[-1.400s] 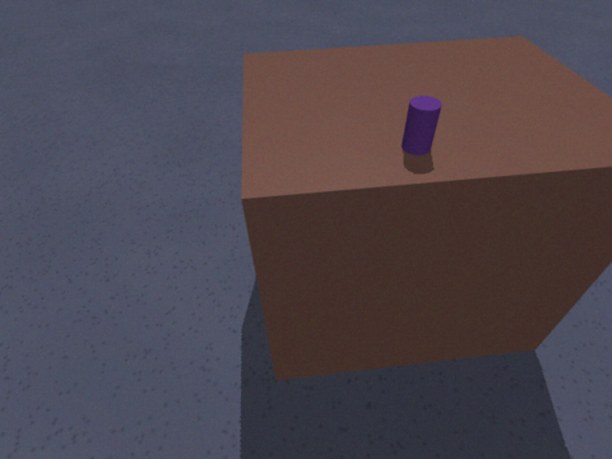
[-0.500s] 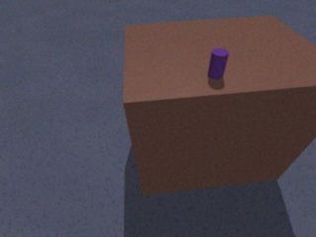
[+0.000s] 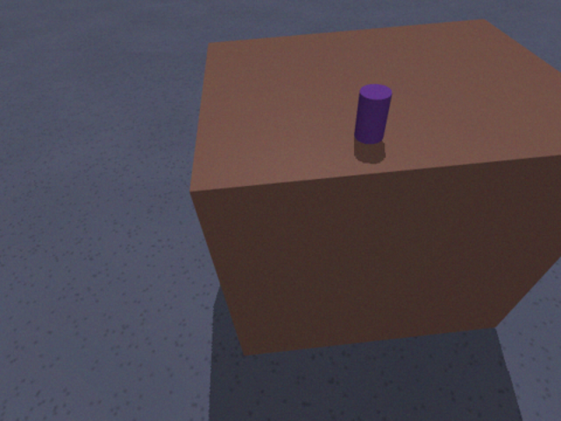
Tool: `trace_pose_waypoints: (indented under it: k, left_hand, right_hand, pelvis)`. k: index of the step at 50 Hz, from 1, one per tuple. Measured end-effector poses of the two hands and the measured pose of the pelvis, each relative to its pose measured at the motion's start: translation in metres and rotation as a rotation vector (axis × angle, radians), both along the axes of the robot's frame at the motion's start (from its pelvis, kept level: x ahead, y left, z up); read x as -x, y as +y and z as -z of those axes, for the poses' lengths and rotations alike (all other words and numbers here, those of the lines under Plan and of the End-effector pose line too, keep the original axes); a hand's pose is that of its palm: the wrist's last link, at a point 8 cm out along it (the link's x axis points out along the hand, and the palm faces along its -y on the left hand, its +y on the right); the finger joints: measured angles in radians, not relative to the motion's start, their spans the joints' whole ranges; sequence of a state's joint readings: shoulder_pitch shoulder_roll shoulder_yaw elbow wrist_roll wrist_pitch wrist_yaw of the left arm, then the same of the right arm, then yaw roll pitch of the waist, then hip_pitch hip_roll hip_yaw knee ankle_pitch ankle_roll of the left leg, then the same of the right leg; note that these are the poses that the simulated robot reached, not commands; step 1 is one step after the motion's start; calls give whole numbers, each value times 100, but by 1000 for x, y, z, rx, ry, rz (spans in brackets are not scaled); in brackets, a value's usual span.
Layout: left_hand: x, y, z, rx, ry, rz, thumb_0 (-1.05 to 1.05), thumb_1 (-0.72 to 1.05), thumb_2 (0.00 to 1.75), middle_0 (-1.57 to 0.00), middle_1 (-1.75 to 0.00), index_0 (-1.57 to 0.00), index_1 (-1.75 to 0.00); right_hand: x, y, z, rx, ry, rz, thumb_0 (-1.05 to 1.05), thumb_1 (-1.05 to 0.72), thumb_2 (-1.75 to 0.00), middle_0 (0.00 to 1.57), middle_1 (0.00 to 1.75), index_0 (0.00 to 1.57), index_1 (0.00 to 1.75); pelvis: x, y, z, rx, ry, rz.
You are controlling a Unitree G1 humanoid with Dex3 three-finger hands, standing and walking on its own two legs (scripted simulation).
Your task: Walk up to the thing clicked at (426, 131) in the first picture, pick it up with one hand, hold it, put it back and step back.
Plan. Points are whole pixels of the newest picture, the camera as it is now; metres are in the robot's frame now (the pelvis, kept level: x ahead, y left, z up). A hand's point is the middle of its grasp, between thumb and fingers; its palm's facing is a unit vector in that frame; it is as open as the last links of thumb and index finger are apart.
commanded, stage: walk up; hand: right
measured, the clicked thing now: (372, 114) +0.69 -0.14 +0.09
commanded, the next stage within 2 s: none
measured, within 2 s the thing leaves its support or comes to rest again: neither
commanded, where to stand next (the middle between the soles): +0.24 +0.02 m, yaw +6 degrees
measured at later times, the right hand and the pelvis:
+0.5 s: hand (444, 345) +0.30 -0.24 -0.12, palm faces -0.12 +0.91 -0.40, open 7.3 cm; pelvis +0.16 +0.01 -0.01, yaw +5 degrees
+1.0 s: hand (452, 349) +0.32 -0.27 -0.17, palm faces -0.13 +0.93 -0.35, open 7.3 cm; pelvis +0.19 -0.01 -0.01, yaw +6 degrees
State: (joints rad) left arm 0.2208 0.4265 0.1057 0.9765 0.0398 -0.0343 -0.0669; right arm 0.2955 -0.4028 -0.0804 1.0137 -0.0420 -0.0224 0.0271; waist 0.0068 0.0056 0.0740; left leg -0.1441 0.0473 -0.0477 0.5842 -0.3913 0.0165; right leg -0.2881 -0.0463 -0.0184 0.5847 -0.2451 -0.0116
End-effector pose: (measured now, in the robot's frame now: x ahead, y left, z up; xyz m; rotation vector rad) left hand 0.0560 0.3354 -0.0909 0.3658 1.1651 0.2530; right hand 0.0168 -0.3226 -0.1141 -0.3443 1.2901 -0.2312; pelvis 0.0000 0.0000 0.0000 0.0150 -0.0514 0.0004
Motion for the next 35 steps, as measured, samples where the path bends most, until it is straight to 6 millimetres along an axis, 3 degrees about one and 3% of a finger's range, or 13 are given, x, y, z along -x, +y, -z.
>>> trace_pose_waypoints:
  k: [4, 11, 16, 22, 29, 35]
  left_hand:
    - [10, -16, -1, -3, 15, -57, 0, 91, 90, -20, -30, -20, -30]
    - [8, -37, 0, 43, 66, -113, 0, 91, 90, -20, -30, -20, -30]
    - [-17, -35, 13, 70, 72, -122, 0, 91, 90, -21, -30, -20, -30]
    - [-68, -19, 41, 89, 78, -125, 0, 91, 90, -20, -30, -20, -30]
    - [-136, -13, 26, 83, 16, -80, 0, 91, 90, -20, -30, -20, -30]
    - [-167, -13, 21, 29, 4, -73, 0, 91, 90, -20, -30, -20, -30]
  right_hand:
    - [-35, -15, 0, 7, 4, -28, 0, -91, -90, 20, 29, 20, 30]
    - [-121, -16, -19, -8, -83, -121, 0, -91, -90, 20, 29, 20, 30]
    - [-186, 0, -23, -7, -114, -183, 0, -91, -90, 20, 29, 20, 30]
    - [-263, 32, -21, 15, -210, -235, 0, -91, -90, 20, 29, 20, 30]
    - [-295, 50, -34, -6, -260, -210, 0, -90, -90, 20, 30, 21, 30]
    - [-310, 38, -18, -16, -236, -205, 0, -90, -90, 21, 30, 21, 30]
  pelvis:
    - [-22, -13, -1, 16, -9, -20]
    - [-67, -18, -10, 32, -5, -43]
    - [-103, -12, -4, 44, -3, -69]
    - [-145, 8, 11, 18, -5, -85]
    - [-179, 11, -2, 28, -4, -87]
    - [-195, 2, 5, 11, 0, -78]
